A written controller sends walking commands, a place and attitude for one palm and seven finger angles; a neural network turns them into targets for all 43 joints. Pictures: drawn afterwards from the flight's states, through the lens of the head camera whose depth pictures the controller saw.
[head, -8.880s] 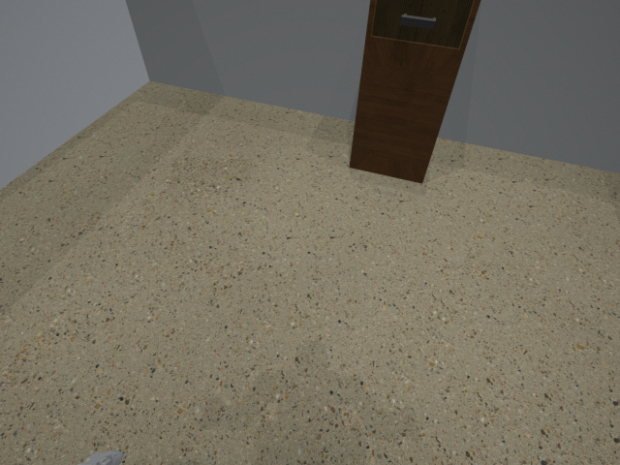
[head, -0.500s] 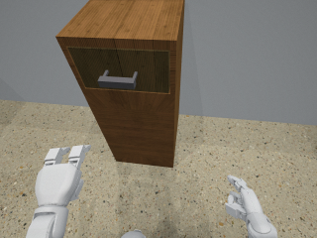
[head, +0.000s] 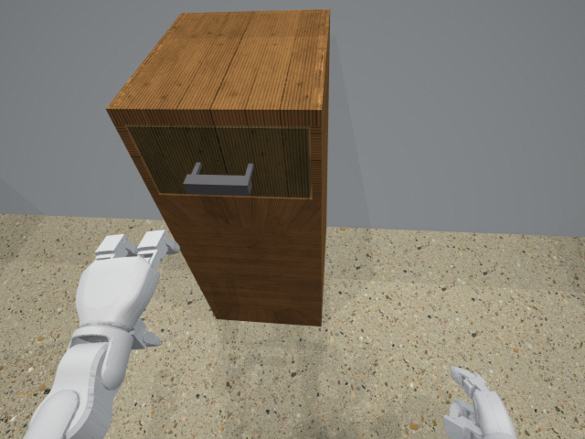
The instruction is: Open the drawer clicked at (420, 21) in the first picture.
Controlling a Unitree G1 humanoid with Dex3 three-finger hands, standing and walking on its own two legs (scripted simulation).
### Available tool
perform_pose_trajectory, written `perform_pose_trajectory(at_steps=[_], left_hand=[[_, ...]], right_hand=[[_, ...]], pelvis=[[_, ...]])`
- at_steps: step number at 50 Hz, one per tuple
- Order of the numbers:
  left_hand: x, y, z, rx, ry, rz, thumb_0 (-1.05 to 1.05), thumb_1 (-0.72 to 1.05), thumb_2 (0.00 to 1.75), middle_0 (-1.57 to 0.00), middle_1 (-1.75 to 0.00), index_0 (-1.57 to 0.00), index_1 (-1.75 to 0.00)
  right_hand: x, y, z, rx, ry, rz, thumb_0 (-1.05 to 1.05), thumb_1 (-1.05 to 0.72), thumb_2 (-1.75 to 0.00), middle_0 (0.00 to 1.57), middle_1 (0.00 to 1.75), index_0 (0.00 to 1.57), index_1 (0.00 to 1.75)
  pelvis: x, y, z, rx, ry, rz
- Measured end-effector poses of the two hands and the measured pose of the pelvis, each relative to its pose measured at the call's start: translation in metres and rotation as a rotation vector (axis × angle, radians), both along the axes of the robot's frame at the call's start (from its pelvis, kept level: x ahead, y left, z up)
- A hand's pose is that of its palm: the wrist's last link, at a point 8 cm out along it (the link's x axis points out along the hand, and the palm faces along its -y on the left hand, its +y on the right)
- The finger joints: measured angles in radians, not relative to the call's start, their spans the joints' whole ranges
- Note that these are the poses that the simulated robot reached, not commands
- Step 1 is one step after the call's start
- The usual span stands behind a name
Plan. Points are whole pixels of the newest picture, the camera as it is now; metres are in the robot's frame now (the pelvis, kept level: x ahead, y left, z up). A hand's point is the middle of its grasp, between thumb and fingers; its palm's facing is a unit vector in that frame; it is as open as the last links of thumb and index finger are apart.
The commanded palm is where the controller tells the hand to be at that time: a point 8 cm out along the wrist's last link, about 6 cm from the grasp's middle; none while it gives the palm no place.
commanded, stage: raise the hand with hooked fingers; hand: left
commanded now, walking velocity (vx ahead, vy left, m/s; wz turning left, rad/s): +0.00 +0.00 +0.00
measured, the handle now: (221, 176) +0.56 +0.22 +0.01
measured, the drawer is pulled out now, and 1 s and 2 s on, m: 0.00 0.00 0.00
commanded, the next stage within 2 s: move the hooked fingers above the handle in 0.76 s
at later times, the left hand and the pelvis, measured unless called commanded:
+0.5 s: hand (127, 248) +0.30 +0.25 +0.12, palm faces +0.02 -0.07 -1.00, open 13.8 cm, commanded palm +0.27 +0.24 +0.18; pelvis -0.01 +0.00 +0.02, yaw +1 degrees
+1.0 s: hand (137, 259) +0.30 +0.24 +0.11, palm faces +0.02 -0.07 -1.00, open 13.8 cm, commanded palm +0.29 +0.24 +0.17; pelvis -0.02 +0.00 +0.02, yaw +1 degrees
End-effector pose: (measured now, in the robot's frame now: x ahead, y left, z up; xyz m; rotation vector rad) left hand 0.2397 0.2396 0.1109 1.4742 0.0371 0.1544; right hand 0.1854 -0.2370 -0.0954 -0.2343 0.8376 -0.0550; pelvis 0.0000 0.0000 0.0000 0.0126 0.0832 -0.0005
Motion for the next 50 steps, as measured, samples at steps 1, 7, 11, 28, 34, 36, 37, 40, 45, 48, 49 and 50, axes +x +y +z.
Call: perform_pose_trajectory(at_steps=[1, 7, 11, 28, 34, 36, 37, 40, 45, 48, 49, 50], left_hand=[[0.002, -0.001, 0.004, 0.001, -0.001, -0.004, 0.00, -0.25, 0.40, -0.30, -1.04, -0.31, -1.04], [0.015, 0.002, 0.026, 0.012, 0.003, -0.011, 0.00, -0.38, 0.35, -0.31, -1.13, -0.32, -1.13], [0.022, 0.006, 0.038, 0.019, 0.015, -0.009, 0.00, -0.44, 0.32, -0.31, -1.16, -0.32, -1.17], [0.038, 0.007, 0.060, 0.014, 0.073, -0.083, 0.00, -0.48, 0.30, -0.31, -1.20, -0.32, -1.20], [0.028, 0.001, 0.057, 0.012, 0.034, -0.125, 0.00, -0.49, 0.30, -0.32, -1.20, -0.32, -1.20], [0.027, 0.003, 0.057, 0.016, 0.017, -0.115, 0.00, -0.49, 0.30, -0.32, -1.20, -0.32, -1.20], [0.027, 0.004, 0.058, 0.019, 0.011, -0.107, 0.00, -0.49, 0.30, -0.32, -1.20, -0.32, -1.20], [0.027, 0.007, 0.060, 0.026, -0.001, -0.083, 0.00, -0.49, 0.30, -0.32, -1.20, -0.32, -1.20], [0.026, 0.006, 0.063, 0.027, 0.012, -0.068, 0.00, -0.49, 0.30, -0.32, -1.20, -0.32, -1.20], [0.029, 0.003, 0.059, 0.026, 0.037, -0.074, 0.00, -0.49, 0.30, -0.32, -1.20, -0.32, -1.20], [0.031, 0.001, 0.056, 0.026, 0.047, -0.078, 0.00, -0.49, 0.30, -0.32, -1.20, -0.32, -1.20], [0.034, 0.000, 0.054, 0.027, 0.058, -0.083, 0.00, -0.49, 0.30, -0.32, -1.20, -0.32, -1.20]], right_hand=[[0.004, 0.003, 0.003, 0.006, -0.013, 0.004, 0.02, -0.91, -0.90, 0.20, 0.30, 0.20, 0.30], [0.025, 0.023, 0.016, 0.046, -0.061, 0.042, 0.01, -0.91, -0.90, 0.20, 0.30, 0.20, 0.30], [0.029, 0.034, 0.020, 0.066, -0.063, 0.068, 0.01, -0.91, -0.90, 0.20, 0.30, 0.20, 0.30], [-0.013, 0.016, 0.005, 0.053, 0.060, 0.028, 0.01, -0.90, -0.90, 0.20, 0.30, 0.20, 0.30], [-0.025, 0.004, 0.001, 0.028, 0.089, 0.005, 0.01, -0.91, -0.90, 0.20, 0.30, 0.20, 0.30], [-0.027, 0.003, 0.001, 0.028, 0.092, 0.001, 0.01, -0.91, -0.90, 0.20, 0.30, 0.20, 0.30], [-0.027, 0.003, 0.001, 0.029, 0.092, -0.001, 0.01, -0.91, -0.90, 0.20, 0.30, 0.20, 0.30], [-0.026, 0.005, 0.002, 0.038, 0.081, -0.002, 0.01, -0.91, -0.90, 0.20, 0.30, 0.20, 0.30], [-0.019, 0.011, 0.006, 0.057, 0.046, 0.005, 0.01, -0.91, -0.90, 0.20, 0.30, 0.20, 0.30], [-0.015, 0.015, 0.008, 0.061, 0.028, 0.016, 0.01, -0.91, -0.90, 0.20, 0.30, 0.20, 0.30], [-0.014, 0.017, 0.008, 0.061, 0.024, 0.020, 0.01, -0.91, -0.90, 0.20, 0.30, 0.20, 0.30], [-0.014, 0.018, 0.009, 0.059, 0.021, 0.023, 0.01, -0.91, -0.90, 0.20, 0.30, 0.20, 0.30]], pelvis=[[0.000, 0.000, 0.001, 0.000, -0.005, 0.000], [0.001, 0.001, 0.007, -0.001, -0.032, 0.005], [0.000, 0.000, 0.010, -0.003, -0.045, 0.012], [-0.007, 0.000, 0.016, -0.004, -0.053, 0.012], [-0.009, 0.000, 0.016, -0.003, -0.050, 0.011], [-0.011, -0.001, 0.016, -0.003, -0.050, 0.012], [-0.011, -0.001, 0.016, -0.003, -0.050, 0.012], [-0.013, -0.001, 0.016, -0.002, -0.052, 0.013], [-0.015, -0.001, 0.016, -0.001, -0.060, 0.012], [-0.017, -0.002, 0.016, -0.001, -0.064, 0.016], [-0.018, -0.002, 0.016, -0.001, -0.064, 0.018], [-0.019, -0.002, 0.015, -0.001, -0.063, 0.020]])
